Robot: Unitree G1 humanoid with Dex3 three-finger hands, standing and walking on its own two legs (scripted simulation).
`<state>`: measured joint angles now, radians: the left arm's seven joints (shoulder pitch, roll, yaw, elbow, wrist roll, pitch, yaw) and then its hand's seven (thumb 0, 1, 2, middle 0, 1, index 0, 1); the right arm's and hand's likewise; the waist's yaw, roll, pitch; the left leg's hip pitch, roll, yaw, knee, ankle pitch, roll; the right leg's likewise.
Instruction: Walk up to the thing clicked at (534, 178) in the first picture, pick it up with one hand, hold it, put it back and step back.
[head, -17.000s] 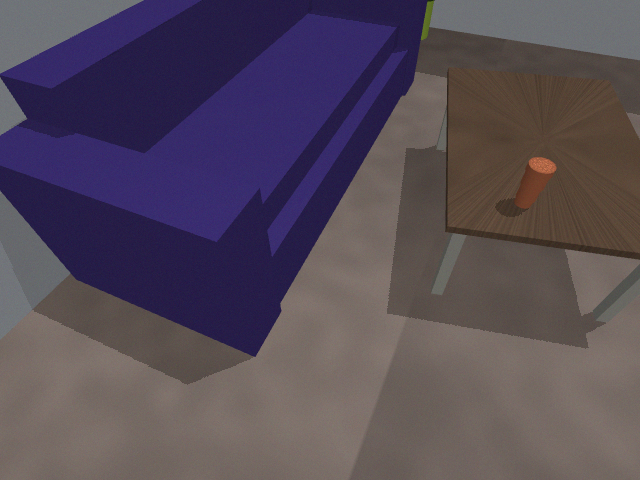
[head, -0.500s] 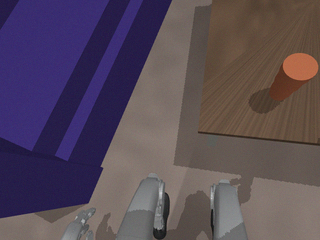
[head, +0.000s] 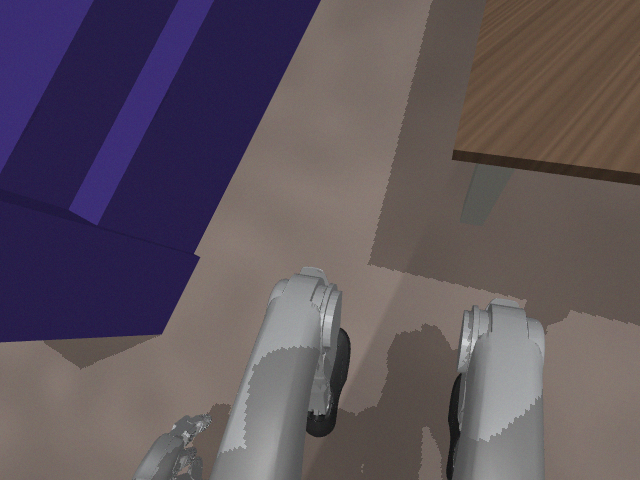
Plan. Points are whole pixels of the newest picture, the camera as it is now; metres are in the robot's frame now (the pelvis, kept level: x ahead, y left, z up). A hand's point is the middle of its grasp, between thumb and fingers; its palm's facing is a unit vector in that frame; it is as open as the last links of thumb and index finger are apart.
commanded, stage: close in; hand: right
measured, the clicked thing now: out of the picture +0.56 -0.32 +0.07
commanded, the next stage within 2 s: rest palm in 0.50 s
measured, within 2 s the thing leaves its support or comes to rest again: leaves its support in 1.98 s
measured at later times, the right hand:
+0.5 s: hand out of the picture +0.54 -0.34 +0.05, palm faces +0.34 +0.94 -0.03, open 17.3 cm
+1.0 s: hand out of the picture +0.55 -0.33 +0.06, palm faces +0.36 +0.93 -0.02, open 16.0 cm
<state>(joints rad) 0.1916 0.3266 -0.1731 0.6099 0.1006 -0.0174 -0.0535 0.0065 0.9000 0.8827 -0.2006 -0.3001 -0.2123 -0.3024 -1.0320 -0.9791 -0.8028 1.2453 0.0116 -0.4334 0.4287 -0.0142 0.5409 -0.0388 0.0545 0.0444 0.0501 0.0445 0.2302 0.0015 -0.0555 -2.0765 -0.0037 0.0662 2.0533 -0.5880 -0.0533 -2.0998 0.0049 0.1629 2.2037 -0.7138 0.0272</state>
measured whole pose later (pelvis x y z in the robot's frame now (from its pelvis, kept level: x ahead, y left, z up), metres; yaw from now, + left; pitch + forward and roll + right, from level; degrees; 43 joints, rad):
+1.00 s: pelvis +0.01 +0.00 +0.02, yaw -4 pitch +37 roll +5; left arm 0.20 0.31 -0.08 0.59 0.06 0.07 -0.04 0.01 0.89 0.90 -0.20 -0.30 -0.21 -0.32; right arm -1.04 -0.71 -0.61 1.12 0.02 -0.36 0.18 -0.01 0.39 -0.09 0.25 0.15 0.24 0.15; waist 0.21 -0.02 -0.13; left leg -2.05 0.02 0.02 2.02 -0.62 -0.05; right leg -2.05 0.02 0.10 2.12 -0.72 0.03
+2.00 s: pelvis +0.01 +0.00 +0.04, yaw -3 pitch +37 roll +5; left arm 0.23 0.29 -0.08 0.59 0.06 0.10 -0.03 0.01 0.91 0.87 -0.20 -0.30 -0.22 -0.30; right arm -1.03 -0.70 -0.60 1.06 -0.03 -0.30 0.12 -0.02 0.24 -1.10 0.87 1.09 0.77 1.07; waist 0.23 -0.02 -0.12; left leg -2.00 0.02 0.02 1.95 -0.61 -0.05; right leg -2.00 0.01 0.10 2.05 -0.71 0.02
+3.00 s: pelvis +0.03 +0.00 +0.13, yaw -3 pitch +36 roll +5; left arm 0.27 0.27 -0.07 0.61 0.04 0.06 -0.02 0.01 0.90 0.87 -0.19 -0.29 -0.21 -0.29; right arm -0.97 -0.66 -0.59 1.08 0.02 -0.32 0.10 -0.02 0.25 -1.11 0.88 1.08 0.78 1.06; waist 0.21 -0.04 -0.14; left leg -1.71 0.00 0.03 1.66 -0.58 -0.04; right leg -1.70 -0.02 0.09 1.76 -0.68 0.02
